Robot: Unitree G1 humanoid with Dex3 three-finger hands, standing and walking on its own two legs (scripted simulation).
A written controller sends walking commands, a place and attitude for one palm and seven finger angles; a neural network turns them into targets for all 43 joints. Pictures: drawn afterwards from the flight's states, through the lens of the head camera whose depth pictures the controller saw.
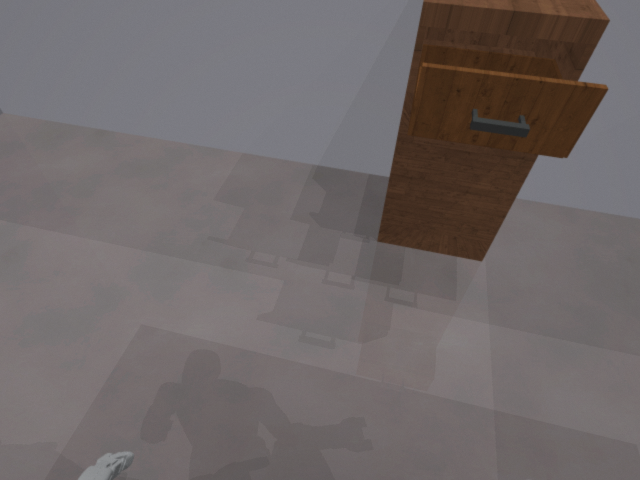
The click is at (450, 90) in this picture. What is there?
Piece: drawer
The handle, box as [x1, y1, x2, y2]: [470, 109, 529, 137]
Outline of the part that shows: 472,110 472,120 470,124 470,129 525,137 529,130 528,124 525,123 524,116 520,115 518,118 519,122 515,123 479,118 477,116 476,109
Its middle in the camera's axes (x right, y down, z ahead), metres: +0.41 -0.27 +0.88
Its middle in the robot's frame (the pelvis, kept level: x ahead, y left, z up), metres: +0.86 -0.37 +0.00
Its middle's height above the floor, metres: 0.77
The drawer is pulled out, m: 0.23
